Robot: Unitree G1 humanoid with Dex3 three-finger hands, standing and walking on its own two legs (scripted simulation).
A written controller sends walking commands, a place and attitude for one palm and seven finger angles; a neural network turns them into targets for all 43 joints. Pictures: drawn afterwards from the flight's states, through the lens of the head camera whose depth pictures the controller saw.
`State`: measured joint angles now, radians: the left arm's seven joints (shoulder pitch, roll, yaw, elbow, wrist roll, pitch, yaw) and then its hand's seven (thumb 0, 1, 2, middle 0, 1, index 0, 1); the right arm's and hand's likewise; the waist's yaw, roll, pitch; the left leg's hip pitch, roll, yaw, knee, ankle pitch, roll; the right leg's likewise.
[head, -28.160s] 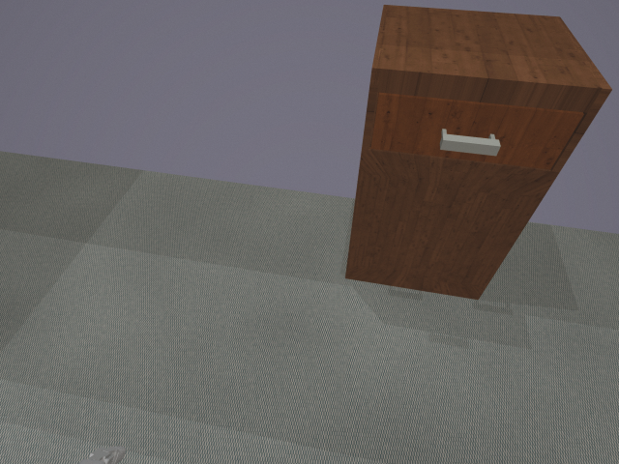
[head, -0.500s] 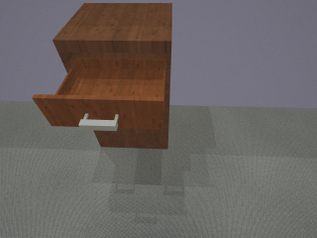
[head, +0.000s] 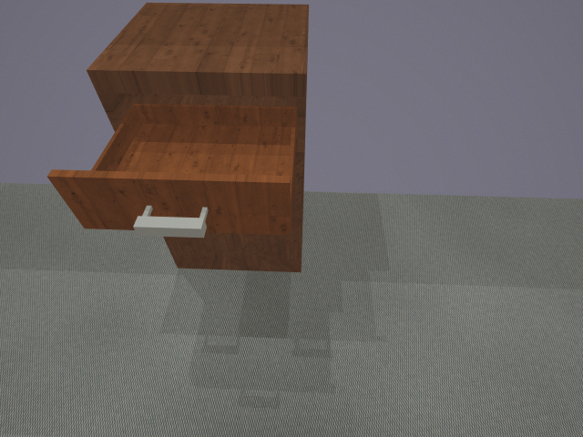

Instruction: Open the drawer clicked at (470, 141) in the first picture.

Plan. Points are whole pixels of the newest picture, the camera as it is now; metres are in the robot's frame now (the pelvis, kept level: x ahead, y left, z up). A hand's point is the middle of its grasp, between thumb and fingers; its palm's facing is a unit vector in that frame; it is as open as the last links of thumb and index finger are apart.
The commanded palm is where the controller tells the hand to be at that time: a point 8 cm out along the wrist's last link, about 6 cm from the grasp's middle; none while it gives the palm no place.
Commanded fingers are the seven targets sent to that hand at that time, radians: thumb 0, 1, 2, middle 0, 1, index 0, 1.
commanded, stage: look to check the result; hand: left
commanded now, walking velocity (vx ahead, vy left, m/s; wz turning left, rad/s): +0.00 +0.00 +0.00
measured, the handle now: (173, 218) +0.51 +0.27 -0.06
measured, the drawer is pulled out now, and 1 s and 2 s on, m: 0.30 0.30 0.30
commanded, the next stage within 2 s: stand and wait in 0.46 s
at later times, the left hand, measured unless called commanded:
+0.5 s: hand out of the picture -0.01 +0.15 -0.17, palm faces +0.04 -0.98 -0.18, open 7.4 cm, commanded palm none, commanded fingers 0.00 0.90 0.90 -0.20 -0.30 -0.20 -0.30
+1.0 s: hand out of the picture -0.01 +0.15 -0.17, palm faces +0.03 -0.98 -0.19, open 7.4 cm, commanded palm none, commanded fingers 0.00 0.90 0.90 -0.20 -0.30 -0.20 -0.30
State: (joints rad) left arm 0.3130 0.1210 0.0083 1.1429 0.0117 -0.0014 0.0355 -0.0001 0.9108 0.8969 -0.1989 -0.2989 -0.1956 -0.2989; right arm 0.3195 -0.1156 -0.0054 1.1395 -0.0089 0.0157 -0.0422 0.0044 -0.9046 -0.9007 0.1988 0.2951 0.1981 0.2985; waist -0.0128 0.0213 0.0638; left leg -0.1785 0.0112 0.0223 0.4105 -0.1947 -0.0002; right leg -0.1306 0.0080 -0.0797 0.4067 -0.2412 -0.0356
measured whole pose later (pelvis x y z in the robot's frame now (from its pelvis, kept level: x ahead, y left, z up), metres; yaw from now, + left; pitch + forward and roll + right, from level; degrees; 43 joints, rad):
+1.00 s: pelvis +0.01 -0.01 +0.00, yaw +0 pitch -2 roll +0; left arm 0.29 0.12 0.01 1.14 0.01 -0.01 0.04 0.00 0.91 0.90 -0.20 -0.30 -0.20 -0.30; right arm 0.29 -0.12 -0.01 1.14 -0.01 0.01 -0.05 0.00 -0.90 -0.90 0.20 0.30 0.20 0.30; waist -0.01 0.02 0.07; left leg -0.16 0.03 0.02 0.39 -0.20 -0.02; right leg -0.11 0.03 -0.08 0.37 -0.24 -0.05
